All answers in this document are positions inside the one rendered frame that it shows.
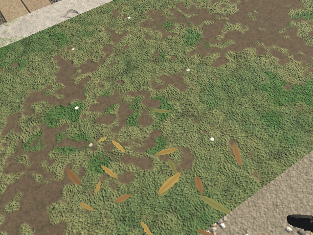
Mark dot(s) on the robot right hand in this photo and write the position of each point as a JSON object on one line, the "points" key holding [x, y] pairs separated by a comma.
{"points": [[303, 221]]}

